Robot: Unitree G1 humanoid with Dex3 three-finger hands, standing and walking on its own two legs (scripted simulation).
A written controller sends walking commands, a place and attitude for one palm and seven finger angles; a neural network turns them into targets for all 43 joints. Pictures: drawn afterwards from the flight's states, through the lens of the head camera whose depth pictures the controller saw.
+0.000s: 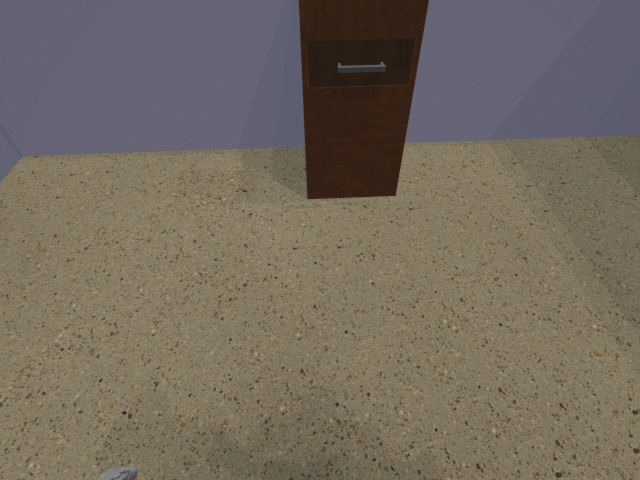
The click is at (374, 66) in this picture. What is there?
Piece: drawer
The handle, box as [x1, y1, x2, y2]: [338, 62, 385, 72]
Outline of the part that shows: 385,65 382,62 380,62 379,65 341,66 340,63 338,63 338,72 385,71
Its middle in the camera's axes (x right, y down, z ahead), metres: +0.15 -0.63 +1.43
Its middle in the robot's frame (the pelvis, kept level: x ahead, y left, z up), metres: +1.49 -0.09 -0.11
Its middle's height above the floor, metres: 0.65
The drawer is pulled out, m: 0.00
